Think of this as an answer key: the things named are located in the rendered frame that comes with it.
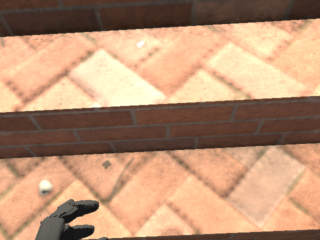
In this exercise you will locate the robot left hand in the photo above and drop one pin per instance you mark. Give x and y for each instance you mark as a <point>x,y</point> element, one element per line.
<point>56,227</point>

